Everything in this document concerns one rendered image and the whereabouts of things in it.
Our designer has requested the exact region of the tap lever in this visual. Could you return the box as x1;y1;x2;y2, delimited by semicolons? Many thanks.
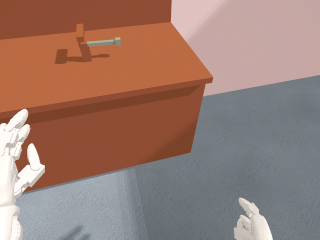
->
87;37;121;47

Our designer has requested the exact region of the counter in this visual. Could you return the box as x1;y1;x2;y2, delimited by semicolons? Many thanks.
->
0;0;214;192

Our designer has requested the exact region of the left robot forearm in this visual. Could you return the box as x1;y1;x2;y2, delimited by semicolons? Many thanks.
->
0;204;23;240

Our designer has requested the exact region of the robot right hand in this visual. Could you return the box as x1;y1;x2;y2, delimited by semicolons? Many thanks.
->
234;197;273;240

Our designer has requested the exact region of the robot left hand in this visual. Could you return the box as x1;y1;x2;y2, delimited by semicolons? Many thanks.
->
0;109;45;205

